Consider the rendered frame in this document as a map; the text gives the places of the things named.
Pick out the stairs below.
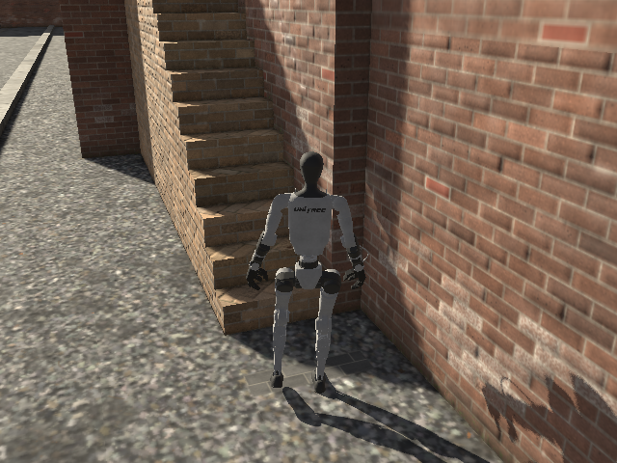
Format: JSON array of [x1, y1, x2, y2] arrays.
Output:
[[124, 0, 320, 336]]

